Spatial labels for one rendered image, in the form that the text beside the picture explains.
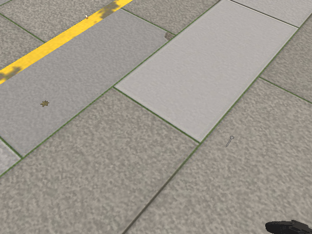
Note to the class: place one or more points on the right robot hand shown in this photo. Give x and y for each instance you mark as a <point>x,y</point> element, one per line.
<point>287,227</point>

